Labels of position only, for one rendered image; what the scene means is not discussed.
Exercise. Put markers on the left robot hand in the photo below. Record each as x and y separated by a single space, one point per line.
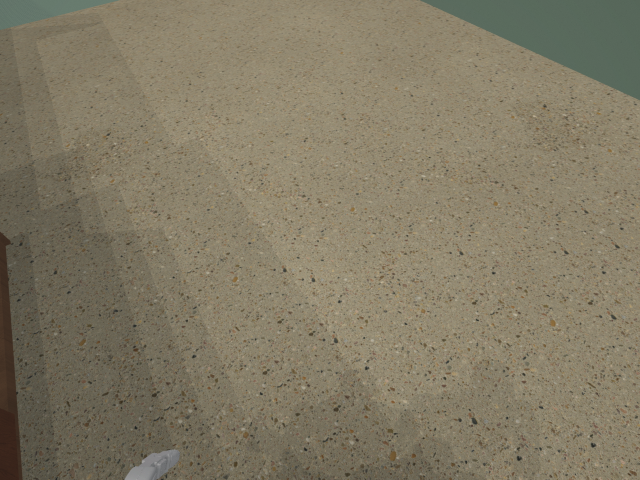
154 466

